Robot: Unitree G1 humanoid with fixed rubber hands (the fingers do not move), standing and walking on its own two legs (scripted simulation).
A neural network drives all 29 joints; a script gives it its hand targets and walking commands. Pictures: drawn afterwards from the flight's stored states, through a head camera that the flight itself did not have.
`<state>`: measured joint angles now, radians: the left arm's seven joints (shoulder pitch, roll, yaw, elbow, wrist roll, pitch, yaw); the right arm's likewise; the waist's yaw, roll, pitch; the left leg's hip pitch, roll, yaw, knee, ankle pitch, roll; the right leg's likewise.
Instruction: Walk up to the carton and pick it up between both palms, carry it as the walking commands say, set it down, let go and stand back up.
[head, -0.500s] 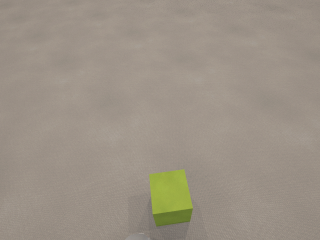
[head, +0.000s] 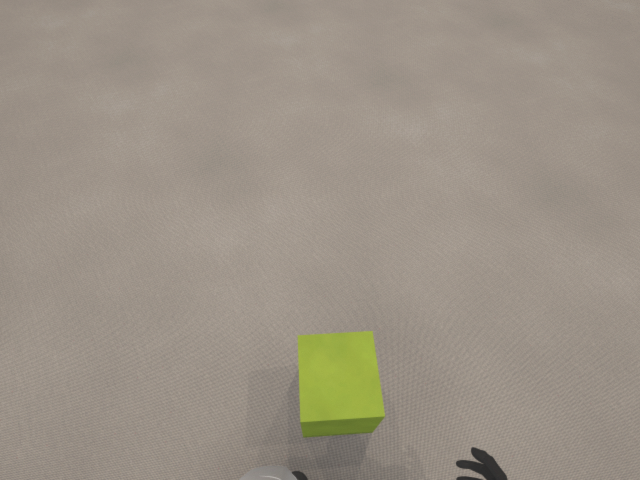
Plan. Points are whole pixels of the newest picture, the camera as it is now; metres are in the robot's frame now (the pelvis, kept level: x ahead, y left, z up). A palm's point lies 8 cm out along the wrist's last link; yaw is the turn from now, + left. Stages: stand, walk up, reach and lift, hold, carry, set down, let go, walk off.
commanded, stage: walk up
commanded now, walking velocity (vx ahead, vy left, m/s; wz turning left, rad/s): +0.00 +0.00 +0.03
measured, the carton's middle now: (336, 386) +0.38 +0.00 -0.64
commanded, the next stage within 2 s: none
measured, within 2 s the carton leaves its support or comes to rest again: neither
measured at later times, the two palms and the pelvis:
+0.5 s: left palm out of the picture -0.01 +0.22 -0.14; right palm out of the picture -0.01 -0.22 -0.13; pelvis -0.01 +0.00 +0.01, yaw +0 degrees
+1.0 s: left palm out of the picture -0.02 +0.21 -0.14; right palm out of the picture +0.00 -0.20 -0.14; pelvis +0.02 +0.00 +0.01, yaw +1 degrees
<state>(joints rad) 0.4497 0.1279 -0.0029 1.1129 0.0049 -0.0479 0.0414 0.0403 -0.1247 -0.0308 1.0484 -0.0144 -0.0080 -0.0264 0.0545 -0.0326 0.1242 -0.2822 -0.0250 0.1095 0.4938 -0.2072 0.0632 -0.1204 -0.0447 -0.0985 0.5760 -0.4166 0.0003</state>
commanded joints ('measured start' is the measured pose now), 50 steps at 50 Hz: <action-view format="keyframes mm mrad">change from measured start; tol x16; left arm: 1 89 31 10 -17 -7 26 3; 23 -173 111 29 -32 23 32 -2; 50 -27 63 8 56 13 23 2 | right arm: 1 259 -115 -15 60 7 -5 -18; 5 78 -147 -9 1 -2 -1 -27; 50 338 -23 13 121 7 -11 -12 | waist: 1 -92 148 -270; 12 -28 181 -87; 21 -99 -98 12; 50 -65 46 -58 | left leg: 1 307 382 -354 -95 867 186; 7 78 253 -311 -249 261 102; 19 -65 128 -194 -250 -218 -21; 24 131 115 -140 -167 68 -25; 32 32 143 -206 -235 -46 -13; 50 123 141 -169 -128 247 2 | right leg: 1 -146 -14 89 212 -222 3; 9 -113 -2 89 181 -30 30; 17 49 -37 101 -275 200 -11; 21 -245 -131 241 -404 -170 -38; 26 -99 -82 173 -334 101 -28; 50 -35 -75 115 -260 300 -20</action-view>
